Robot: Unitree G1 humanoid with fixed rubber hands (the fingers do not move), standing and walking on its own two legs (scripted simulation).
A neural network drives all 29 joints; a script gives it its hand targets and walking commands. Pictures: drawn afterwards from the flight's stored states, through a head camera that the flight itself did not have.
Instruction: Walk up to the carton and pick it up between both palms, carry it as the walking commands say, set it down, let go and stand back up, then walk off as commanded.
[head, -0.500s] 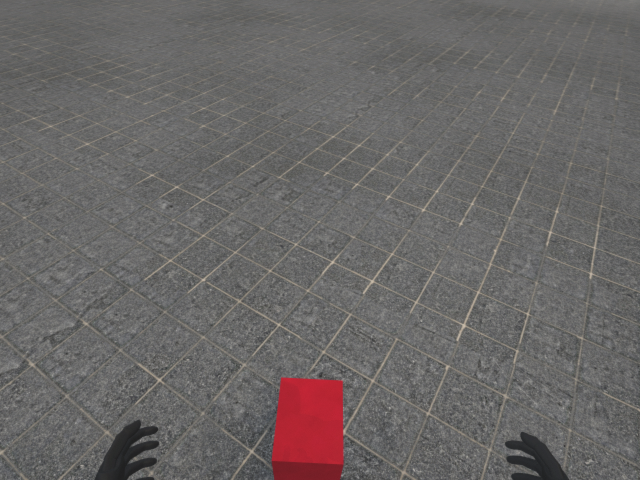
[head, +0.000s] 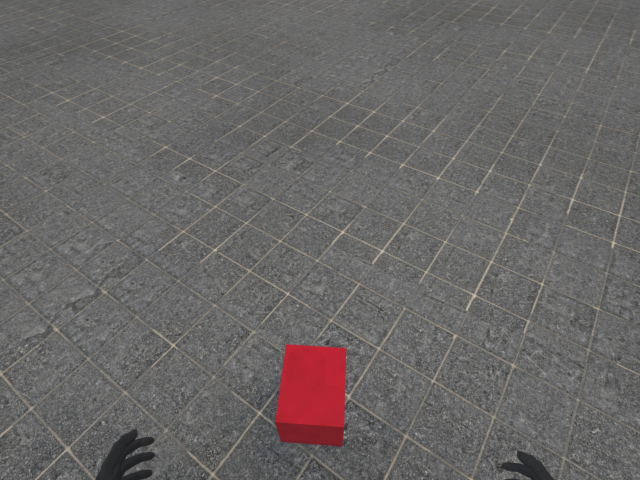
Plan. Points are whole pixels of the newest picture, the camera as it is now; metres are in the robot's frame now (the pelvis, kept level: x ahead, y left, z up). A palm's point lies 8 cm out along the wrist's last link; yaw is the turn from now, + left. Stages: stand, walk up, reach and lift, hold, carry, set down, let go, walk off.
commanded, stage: walk off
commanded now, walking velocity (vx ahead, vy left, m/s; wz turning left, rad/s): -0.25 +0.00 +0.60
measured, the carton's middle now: (313, 394) +0.49 +0.03 -0.68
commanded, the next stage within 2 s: none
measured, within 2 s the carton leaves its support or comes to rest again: neither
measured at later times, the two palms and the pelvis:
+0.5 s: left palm out of the picture -0.10 +0.29 -0.12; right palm out of the picture -0.01 -0.23 -0.10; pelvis -0.16 +0.01 -0.01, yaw +16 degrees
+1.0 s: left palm out of the picture -0.33 +0.19 -0.07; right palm out of the picture -0.12 -0.31 -0.12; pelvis -0.31 -0.11 +0.01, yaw +29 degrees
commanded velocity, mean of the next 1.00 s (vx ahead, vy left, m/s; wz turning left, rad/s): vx -0.25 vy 0.00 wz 0.60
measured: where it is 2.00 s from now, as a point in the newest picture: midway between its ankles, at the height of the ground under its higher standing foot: outside the picture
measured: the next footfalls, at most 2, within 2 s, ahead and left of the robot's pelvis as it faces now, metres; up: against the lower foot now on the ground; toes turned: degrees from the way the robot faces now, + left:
left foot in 0.40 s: -0.13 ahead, +0.14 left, +0.00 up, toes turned +12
right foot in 0.84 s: -0.24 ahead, -0.15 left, +0.00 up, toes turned +24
